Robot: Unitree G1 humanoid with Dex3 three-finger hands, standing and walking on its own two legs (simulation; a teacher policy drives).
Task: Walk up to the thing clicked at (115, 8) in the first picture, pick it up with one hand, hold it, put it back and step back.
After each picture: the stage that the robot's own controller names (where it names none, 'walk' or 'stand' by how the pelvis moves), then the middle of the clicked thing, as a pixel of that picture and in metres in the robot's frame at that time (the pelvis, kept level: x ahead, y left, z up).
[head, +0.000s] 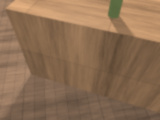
stand; out of the picture +0.87 -0.16 +0.07
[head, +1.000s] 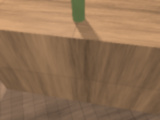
walk; out of the picture +0.78 +0.09 +0.09
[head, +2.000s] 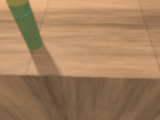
walk; (26, 22) +0.54 +0.25 +0.10
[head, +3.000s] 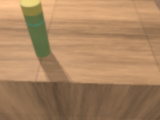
stand; (37, 30) +0.54 +0.21 +0.08
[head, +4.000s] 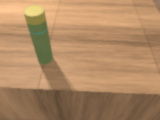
stand; (40, 38) +0.52 +0.20 +0.06
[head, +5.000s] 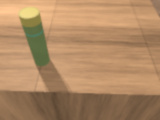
stand; (36, 40) +0.51 +0.21 +0.06
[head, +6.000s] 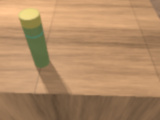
stand; (36, 41) +0.50 +0.21 +0.06
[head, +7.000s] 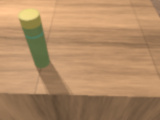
stand; (36, 42) +0.50 +0.21 +0.06
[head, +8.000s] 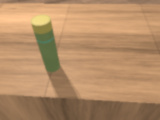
rise first; (47, 46) +0.49 +0.20 +0.07
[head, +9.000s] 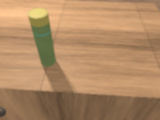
go down; (43, 40) +0.52 +0.19 +0.07
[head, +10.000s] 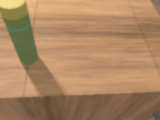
go down; (21, 34) +0.47 +0.19 +0.09
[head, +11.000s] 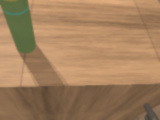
close in; (19, 20) +0.49 +0.19 +0.12
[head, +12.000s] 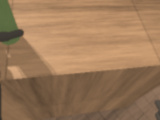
close; out of the picture +0.51 +0.21 +0.14
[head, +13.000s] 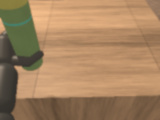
lift; (22, 32) +0.37 +0.18 +0.24
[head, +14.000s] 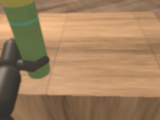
lift; (29, 36) +0.33 +0.16 +0.27
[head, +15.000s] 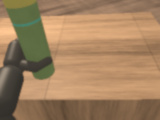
hold; (32, 37) +0.33 +0.15 +0.27
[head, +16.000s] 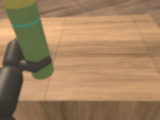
hold; (31, 37) +0.33 +0.15 +0.27
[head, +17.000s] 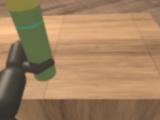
crouch; (34, 39) +0.33 +0.14 +0.26
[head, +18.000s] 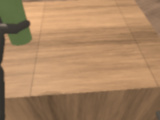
crouch; (9, 2) +0.47 +0.19 +0.27
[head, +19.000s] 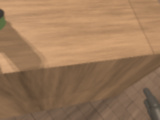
lower; out of the picture +0.55 +0.21 +0.15
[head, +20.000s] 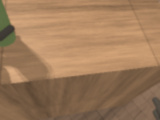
lower; out of the picture +0.51 +0.21 +0.14
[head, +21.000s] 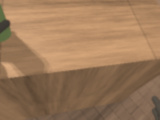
lower; out of the picture +0.53 +0.21 +0.14
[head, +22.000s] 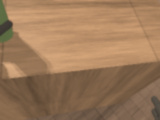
lower; out of the picture +0.52 +0.21 +0.14
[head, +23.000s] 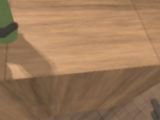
loosen; out of the picture +0.52 +0.21 +0.14
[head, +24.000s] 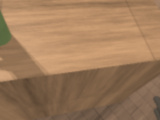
withdraw; out of the picture +0.51 +0.21 +0.14
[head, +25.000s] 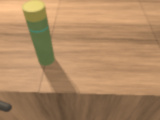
sink last; (41, 37) +0.49 +0.19 +0.10
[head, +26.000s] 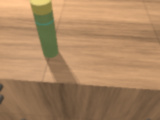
stand; (46, 30) +0.52 +0.20 +0.10
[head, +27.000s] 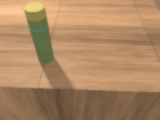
stand; (41, 36) +0.51 +0.19 +0.10
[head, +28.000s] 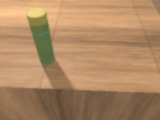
stand; (42, 39) +0.53 +0.19 +0.07
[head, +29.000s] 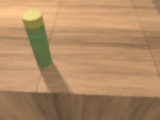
stand; (39, 41) +0.51 +0.20 +0.06
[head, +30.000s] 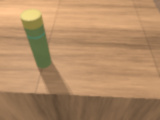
stand; (38, 42) +0.50 +0.20 +0.06
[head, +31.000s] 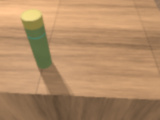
stand; (38, 42) +0.49 +0.20 +0.06
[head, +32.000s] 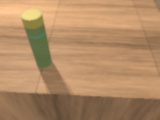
walk; (38, 41) +0.50 +0.20 +0.06
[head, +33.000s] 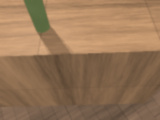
walk; (34, 4) +0.62 +0.22 +0.08
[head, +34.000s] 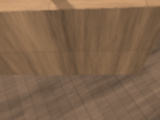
walk; out of the picture +0.93 +0.22 +0.08
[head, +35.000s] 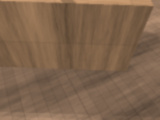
stand; out of the picture +1.15 +0.20 +0.08
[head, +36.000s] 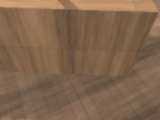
stand; out of the picture +1.10 +0.19 +0.06
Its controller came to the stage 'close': yes
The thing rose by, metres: 0.20
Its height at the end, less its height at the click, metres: +0.00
